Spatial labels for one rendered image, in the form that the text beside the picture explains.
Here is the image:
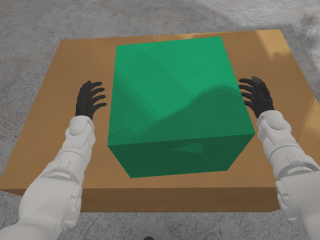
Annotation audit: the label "robot right hand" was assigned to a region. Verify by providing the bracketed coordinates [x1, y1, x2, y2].
[238, 76, 275, 119]

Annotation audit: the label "right robot forearm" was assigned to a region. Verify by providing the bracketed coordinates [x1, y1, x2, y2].
[257, 110, 320, 181]

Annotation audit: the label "left robot upper arm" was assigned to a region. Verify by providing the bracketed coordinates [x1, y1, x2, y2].
[0, 177, 83, 240]

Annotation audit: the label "robot left hand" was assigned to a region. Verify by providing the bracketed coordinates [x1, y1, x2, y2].
[75, 80, 107, 121]

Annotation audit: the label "pedestal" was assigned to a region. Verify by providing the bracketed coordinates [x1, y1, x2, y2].
[0, 29, 320, 213]

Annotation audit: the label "right robot upper arm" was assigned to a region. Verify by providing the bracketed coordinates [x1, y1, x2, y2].
[275, 171, 320, 240]

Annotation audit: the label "carton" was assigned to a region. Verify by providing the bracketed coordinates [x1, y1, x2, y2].
[107, 36, 256, 178]

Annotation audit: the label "left robot forearm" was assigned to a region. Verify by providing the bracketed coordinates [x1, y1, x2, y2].
[18, 115, 96, 221]

